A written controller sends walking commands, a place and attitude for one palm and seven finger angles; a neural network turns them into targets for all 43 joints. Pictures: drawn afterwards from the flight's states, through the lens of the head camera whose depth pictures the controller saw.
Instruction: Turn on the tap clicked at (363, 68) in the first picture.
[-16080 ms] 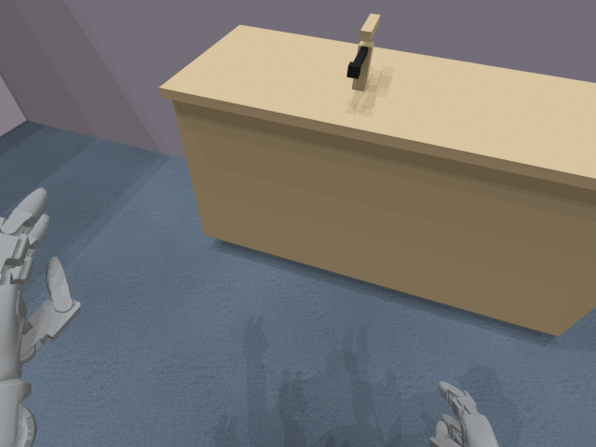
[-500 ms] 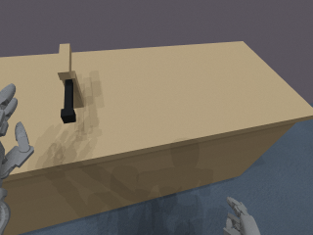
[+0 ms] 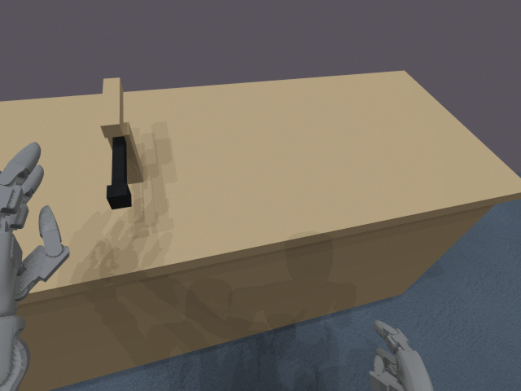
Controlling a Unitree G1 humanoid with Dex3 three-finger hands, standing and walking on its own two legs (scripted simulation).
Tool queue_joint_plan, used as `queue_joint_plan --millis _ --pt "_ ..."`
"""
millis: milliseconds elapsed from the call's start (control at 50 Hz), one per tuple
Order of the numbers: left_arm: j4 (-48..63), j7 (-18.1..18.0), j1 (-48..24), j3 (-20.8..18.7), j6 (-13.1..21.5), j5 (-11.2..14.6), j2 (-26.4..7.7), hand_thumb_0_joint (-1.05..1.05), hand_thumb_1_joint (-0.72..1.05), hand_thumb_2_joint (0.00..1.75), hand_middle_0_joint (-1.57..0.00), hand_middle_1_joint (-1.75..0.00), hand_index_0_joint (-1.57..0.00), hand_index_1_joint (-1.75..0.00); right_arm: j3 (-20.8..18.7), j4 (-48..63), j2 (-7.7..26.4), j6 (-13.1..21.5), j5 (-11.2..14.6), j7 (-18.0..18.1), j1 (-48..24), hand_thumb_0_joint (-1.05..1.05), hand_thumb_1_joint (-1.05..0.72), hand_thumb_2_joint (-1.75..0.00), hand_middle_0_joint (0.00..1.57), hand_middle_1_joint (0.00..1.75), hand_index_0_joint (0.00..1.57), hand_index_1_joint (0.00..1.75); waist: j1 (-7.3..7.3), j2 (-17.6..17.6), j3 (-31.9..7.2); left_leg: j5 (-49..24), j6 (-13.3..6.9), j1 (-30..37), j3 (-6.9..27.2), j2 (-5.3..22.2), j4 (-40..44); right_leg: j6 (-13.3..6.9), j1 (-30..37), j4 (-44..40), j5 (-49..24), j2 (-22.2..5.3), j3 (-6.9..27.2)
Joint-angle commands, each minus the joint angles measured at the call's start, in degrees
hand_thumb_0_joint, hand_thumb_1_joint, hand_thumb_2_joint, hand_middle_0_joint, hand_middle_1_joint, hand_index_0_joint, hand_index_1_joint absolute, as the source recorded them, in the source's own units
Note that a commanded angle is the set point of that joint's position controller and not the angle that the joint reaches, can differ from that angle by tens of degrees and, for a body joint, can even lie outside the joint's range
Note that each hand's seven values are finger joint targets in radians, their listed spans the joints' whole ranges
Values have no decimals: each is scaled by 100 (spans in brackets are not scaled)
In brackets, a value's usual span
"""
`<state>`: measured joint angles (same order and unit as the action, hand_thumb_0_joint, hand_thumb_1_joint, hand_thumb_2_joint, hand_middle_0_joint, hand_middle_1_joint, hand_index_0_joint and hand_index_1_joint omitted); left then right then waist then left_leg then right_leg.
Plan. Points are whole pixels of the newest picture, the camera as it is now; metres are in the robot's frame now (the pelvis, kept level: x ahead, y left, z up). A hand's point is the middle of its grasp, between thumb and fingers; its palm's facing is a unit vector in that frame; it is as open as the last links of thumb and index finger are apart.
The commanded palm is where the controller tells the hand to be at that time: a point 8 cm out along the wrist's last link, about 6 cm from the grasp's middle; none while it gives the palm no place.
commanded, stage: look again from close up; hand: left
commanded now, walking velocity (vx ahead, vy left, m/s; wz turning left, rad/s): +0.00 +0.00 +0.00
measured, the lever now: (119, 196) +0.35 +0.26 +0.09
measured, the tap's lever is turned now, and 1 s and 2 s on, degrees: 0 0 0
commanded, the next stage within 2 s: shuffle to correct the standing spot in 0.22 s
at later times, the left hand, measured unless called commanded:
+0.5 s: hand (92, 249) +0.23 +0.22 +0.16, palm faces +0.39 -0.85 -0.35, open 7.5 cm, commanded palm +0.17 +0.25 +0.17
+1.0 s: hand (118, 250) +0.23 +0.20 +0.15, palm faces +0.39 -0.84 -0.38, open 7.5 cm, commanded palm +0.18 +0.23 +0.17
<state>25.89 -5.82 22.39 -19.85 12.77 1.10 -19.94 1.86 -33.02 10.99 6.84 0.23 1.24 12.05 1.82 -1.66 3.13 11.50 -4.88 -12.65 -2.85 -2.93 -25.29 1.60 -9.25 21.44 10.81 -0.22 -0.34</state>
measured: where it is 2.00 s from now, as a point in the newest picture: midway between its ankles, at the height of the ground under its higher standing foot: outside the picture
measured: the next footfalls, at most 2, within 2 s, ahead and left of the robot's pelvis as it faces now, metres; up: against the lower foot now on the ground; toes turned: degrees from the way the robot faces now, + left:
none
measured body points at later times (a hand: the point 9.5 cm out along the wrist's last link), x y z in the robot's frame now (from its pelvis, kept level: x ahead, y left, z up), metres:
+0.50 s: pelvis +0.00 -0.03 +0.00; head +0.02 -0.01 +0.45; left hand +0.20 +0.26 +0.18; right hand +0.18 -0.25 -0.07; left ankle +0.03 +0.05 -0.74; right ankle +0.01 -0.14 -0.74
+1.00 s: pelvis +0.01 -0.05 +0.00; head +0.03 -0.05 +0.45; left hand +0.20 +0.24 +0.17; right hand +0.19 -0.29 -0.08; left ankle +0.03 +0.05 -0.74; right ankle +0.01 -0.14 -0.74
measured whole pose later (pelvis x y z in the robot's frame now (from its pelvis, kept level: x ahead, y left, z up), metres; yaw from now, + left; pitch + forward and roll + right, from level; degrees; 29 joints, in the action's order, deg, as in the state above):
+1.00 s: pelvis +0.01 -0.05 +0.00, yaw +0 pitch +0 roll -1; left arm 25.4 -7.0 25.7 -19.3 8.7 3.2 -19.6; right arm 0.1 -33.6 13.2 4.3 1.0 2.8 11.5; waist 1.1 1.2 2.3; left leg 12.8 -1.1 -12.6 -1.5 0.8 -25.9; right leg -2.4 -8.9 21.0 11.7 3.6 -1.4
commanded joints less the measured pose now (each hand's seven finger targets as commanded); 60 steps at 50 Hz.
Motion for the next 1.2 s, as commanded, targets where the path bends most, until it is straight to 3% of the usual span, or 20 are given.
queue_joint_plan --millis 0,20,100,180,300,320,400,560,640,780,860,980,1000,1020,1040,1060,1080,1100,1120,1180 --pt "1211 -132 -389 -633 300 51 -1039 0 90 90 -20 -30 -20 -30 -371 927 771 281 65 69 -574 0 -90 -90 20 30 20 30 -37 555 -887 -474 580 202 747 795 679 -231 350 -98 -610 -149 101" --pt "1086 -112 -363 -469 290 72 -841 0 90 90 -20 -30 -20 -30 -352 916 771 255 44 67 -532 0 -90 -90 20 30 20 30 -50 466 -818 -364 567 91 773 768 720 -230 356 -112 -559 -147 95" --pt "1240 -143 -397 -644 294 53 -1070 0 90 90 -20 -30 -20 -30 -364 936 768 271 69 90 -608 0 -90 -90 20 30 20 30 -35 697 -776 7 520 44 786 787 800 -233 343 -121 -435 -151 135" --pt "1166 -139 -396 -515 286 70 -928 0 90 90 -20 -30 -20 -30 -384 927 778 269 57 98 -543 0 -90 -90 20 30 20 30 -49 466 -764 188 425 -21 774 741 742 -254 359 -215 -405 -188 239" --pt "1223 -161 -345 -620 250 86 -1044 0 90 90 -20 -30 -20 -30 -375 909 770 279 67 122 -597 0 -90 -90 20 30 20 30 -42 524 -829 -118 414 152 705 697 630 -261 277 -228 -581 -210 269" --pt "1078 -137 -310 -462 236 111 -846 0 90 90 -20 -30 -20 -30 -360 878 758 254 54 116 -535 0 -90 -90 20 30 20 30 -60 417 -786 -158 437 162 733 708 682 -254 231 -220 -525 -163 220" --pt "1179 -130 -436 -646 170 140 -1068 0 90 90 -20 -30 -20 -30 -383 902 734 200 82 124 -601 0 -90 -90 20 30 20 30 -57 492 -819 -395 482 349 774 855 731 -206 148 -149 -562 -71 174" --pt "1296 -64 -404 -538 56 220 -960 0 90 90 -20 -30 -20 -30 -429 1013 721 92 89 33 -550 0 -90 -90 20 30 20 30 -72 693 -874 -579 391 323 727 1044 569 -177 96 -66 -555 -18 141" --pt "1401 -111 -80 -557 37 234 -938 0 90 90 -20 -30 -20 -30 -407 1013 709 128 96 50 -581 0 -90 -90 20 30 20 30 -55 667 -1015 -659 363 297 528 784 219 -291 293 -260 -1086 -260 466" --pt "1178 -219 -23 -630 -2 243 -1019 0 90 90 -20 -30 -20 -30 -386 942 734 110 87 150 -615 0 -90 -90 20 30 20 30 -62 312 -807 -307 333 254 496 578 31 -313 42 -598 -799 -507 838" --pt "1132 -228 -70 -588 -32 253 -980 0 90 90 -20 -30 -20 -30 -403 915 766 81 90 177 -620 0 -90 -90 20 30 20 30 -72 72 -903 -559 306 406 488 593 13 -273 65 -501 -1033 -499 736" --pt "1231 -246 -112 -540 -70 226 -976 0 90 90 -20 -30 -20 -30 -424 926 773 57 102 186 -644 0 -90 -90 20 30 20 30 -65 231 -952 -813 277 546 535 684 149 -251 138 -352 -1207 -436 625" --pt "3520 -323 -5719 -2022 995 125 -5685 0 90 90 -20 -30 -20 -30 723 1552 895 69 526 538 168 0 -90 -90 20 30 20 30 -489 1259 -86 -303 230 -552 490 449 -29 102 -610 -335 374 -254 335" --pt "404 -215 -3054 -1833 570 -99 -2454 0 90 90 -20 -30 -20 -30 -5 1036 306 358 361 392 -151 0 -90 -90 20 30 20 30 -62 284 -501 -26 232 -162 661 997 -252 -177 -1029 -101 1058 -482 198" --pt "-68 -133 -2151 -1277 434 48 -2012 0 90 90 -20 -30 -20 -30 -109 868 748 341 122 228 -402 0 -90 -90 20 30 20 30 -40 446 -796 -169 300 111 493 668 -321 -373 -771 -139 476 -307 532" --pt "188 -83 -1725 -1313 465 124 -2125 0 90 90 -20 -30 -20 -30 -300 916 975 377 -18 99 -282 0 -90 -90 20 30 20 30 42 438 -952 90 368 -31 404 553 -459 -511 -585 -174 -124 -420 894" --pt "210 11 -1004 -1031 528 187 -1680 0 90 90 -20 -30 -20 -30 -344 932 973 409 -20 -25 -125 0 -90 -90 20 30 20 30 34 171 -1176 -18 356 -54 380 539 -673 -580 -375 -80 -606 -593 1080" --pt "137 58 -394 -656 510 300 -1140 0 90 90 -20 -30 -20 -30 -305 913 907 422 49 -166 -253 0 -90 -90 20 30 20 30 21 261 -1427 -216 349 112 334 563 -665 -603 -207 145 -996 -609 1003" --pt "406 71 96 -608 474 272 -966 0 90 90 -20 -30 -20 -30 -344 949 943 386 47 -235 -84 0 -90 -90 20 30 20 30 21 230 -1474 -450 340 164 296 630 -572 -527 -61 189 -1315 -546 878" --pt "1160 48 203 -647 366 217 -1008 0 90 90 -20 -30 -20 -30 -331 991 976 363 33 -273 -472 0 -90 -90 20 30 20 30 -52 220 -1115 -853 311 303 386 793 -257 -342 -189 200 -1441 -349 582"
